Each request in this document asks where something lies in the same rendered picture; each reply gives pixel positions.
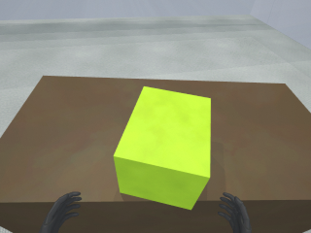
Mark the robot left hand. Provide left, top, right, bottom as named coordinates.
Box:
left=38, top=191, right=82, bottom=233

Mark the robot right hand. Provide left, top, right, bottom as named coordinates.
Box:
left=218, top=192, right=252, bottom=233

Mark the pedestal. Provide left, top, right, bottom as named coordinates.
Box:
left=0, top=76, right=311, bottom=233

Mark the carton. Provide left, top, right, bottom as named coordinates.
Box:
left=114, top=86, right=211, bottom=210

